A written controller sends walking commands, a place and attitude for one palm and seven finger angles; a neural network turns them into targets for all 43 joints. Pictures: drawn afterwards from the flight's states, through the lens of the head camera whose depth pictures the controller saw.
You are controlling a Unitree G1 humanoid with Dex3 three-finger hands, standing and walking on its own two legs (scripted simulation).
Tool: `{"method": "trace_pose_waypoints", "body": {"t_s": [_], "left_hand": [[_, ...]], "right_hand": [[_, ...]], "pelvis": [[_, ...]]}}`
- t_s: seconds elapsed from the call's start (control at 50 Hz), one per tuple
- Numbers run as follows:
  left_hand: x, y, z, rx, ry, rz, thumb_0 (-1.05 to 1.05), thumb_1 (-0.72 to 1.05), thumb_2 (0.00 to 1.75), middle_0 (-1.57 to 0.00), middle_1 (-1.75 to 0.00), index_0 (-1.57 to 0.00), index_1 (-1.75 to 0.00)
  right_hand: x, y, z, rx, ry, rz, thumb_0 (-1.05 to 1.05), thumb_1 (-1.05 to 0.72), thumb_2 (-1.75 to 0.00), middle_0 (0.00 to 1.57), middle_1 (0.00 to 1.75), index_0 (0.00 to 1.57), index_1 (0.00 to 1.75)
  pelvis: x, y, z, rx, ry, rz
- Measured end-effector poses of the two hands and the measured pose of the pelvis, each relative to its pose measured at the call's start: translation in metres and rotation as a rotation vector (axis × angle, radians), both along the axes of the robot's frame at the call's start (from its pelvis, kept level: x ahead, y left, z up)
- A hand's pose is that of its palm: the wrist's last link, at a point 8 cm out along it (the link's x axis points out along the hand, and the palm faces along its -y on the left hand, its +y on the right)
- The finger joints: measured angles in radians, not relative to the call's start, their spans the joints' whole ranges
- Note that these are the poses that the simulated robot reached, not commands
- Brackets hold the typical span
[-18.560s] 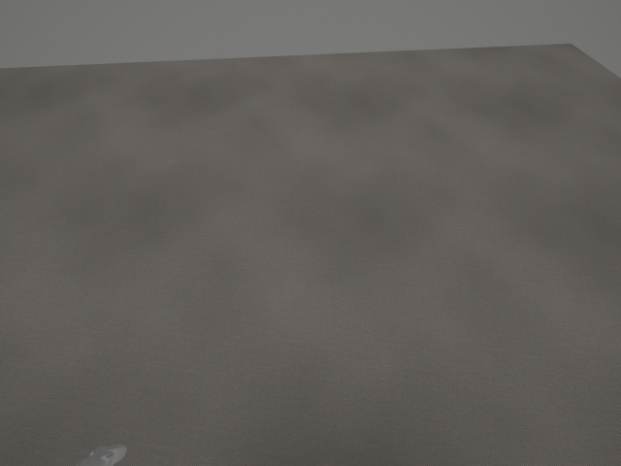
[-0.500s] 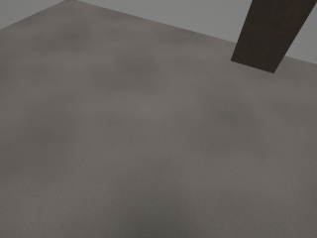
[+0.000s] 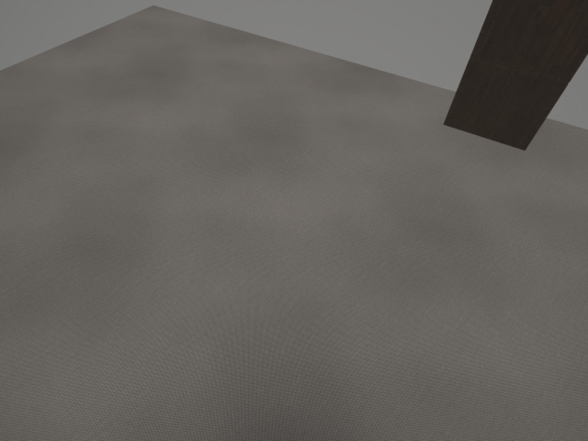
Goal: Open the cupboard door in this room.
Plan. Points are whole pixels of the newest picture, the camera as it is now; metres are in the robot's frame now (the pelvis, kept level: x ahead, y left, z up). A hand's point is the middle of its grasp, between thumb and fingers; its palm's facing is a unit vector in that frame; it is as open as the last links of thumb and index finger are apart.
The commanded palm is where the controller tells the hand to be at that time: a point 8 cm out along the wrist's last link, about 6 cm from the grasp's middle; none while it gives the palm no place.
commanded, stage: stand and wait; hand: left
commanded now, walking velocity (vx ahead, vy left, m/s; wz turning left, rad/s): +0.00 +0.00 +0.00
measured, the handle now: out of the picture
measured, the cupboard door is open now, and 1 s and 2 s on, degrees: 0 0 0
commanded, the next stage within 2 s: turn or walk to find it in 0.16 s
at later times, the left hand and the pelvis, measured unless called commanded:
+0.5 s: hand out of the picture +0.01 +0.20 -0.17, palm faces +0.07 -0.97 -0.23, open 7.4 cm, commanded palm none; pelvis -0.01 +0.00 +0.00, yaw +2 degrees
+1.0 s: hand out of the picture +0.06 +0.25 -0.14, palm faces +0.02 -0.94 -0.35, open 7.4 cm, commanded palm none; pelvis -0.01 -0.01 +0.01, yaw +0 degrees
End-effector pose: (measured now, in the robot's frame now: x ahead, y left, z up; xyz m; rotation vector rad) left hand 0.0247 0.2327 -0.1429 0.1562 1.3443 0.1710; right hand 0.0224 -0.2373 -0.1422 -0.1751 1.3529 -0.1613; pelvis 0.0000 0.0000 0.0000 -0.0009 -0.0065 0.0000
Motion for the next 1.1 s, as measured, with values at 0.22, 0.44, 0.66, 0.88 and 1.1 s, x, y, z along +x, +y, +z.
{"method": "trace_pose_waypoints", "body": {"t_s": [0.22, 0.44, 0.66, 0.88, 1.1], "left_hand": [[-0.01, 0.003, 0.004, -0.003, 0.021, 0.01, 0.0, 0.9, 0.89, -0.2, -0.3, -0.2, -0.3], [-0.021, 0.01, 0.006, 0.025, 0.014, 0.045, 0.0, 0.91, 0.89, -0.2, -0.3, -0.2, -0.3], [-0.026, 0.017, 0.01, 0.03, 0.01, 0.032, 0.0, 0.9, 0.89, -0.2, -0.3, -0.2, -0.3], [0.003, 0.05, 0.026, 0.108, -0.047, -0.012, 0.0, 0.9, 0.89, -0.2, -0.3, -0.2, -0.3], [0.046, 0.068, 0.042, 0.168, -0.129, -0.044, 0.0, 0.9, 0.89, -0.2, -0.3, -0.2, -0.3]], "right_hand": [[0.0, 0.006, 0.005, 0.006, 0.002, 0.011, 0.01, -0.91, -0.9, 0.2, 0.3, 0.2, 0.3], [0.007, 0.008, 0.001, 0.018, -0.015, 0.048, 0.01, -0.91, -0.9, 0.2, 0.3, 0.2, 0.3], [0.013, -0.01, 0.01, -0.019, -0.043, 0.065, 0.01, -0.91, -0.9, 0.2, 0.3, 0.2, 0.3], [0.033, -0.052, 0.027, -0.109, -0.09, 0.091, 0.01, -0.91, -0.9, 0.2, 0.3, 0.2, 0.3], [0.057, -0.069, 0.035, -0.145, -0.128, 0.12, 0.01, -0.91, -0.9, 0.2, 0.3, 0.2, 0.3]], "pelvis": [[0.002, 0.001, 0.006, -0.001, -0.009, 0.006], [-0.005, 0.0, 0.003, -0.001, -0.006, 0.03], [-0.009, -0.002, 0.007, -0.002, -0.024, 0.026], [-0.011, -0.005, 0.01, -0.002, -0.028, 0.014], [-0.006, -0.006, 0.01, -0.002, -0.02, 0.02]]}}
